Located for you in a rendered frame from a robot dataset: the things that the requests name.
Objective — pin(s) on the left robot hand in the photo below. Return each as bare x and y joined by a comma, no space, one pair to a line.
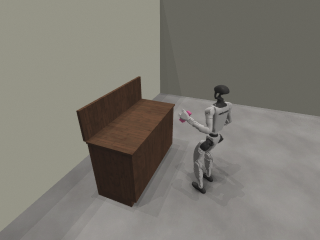
184,116

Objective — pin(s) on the robot right shin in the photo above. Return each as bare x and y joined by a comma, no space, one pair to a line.
208,164

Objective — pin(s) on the right robot upper arm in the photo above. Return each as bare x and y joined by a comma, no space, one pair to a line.
229,115

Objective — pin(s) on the robot left shin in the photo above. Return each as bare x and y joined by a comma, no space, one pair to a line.
198,174

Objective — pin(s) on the sponge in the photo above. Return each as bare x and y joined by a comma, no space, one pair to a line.
189,113

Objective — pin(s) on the robot shin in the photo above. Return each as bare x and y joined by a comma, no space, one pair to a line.
198,174
208,164

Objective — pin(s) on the left robot upper arm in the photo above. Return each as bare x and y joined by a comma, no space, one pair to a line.
209,112

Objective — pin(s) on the table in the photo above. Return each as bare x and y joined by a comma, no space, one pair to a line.
127,139

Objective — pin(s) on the robot left forearm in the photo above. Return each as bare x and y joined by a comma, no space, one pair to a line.
198,126

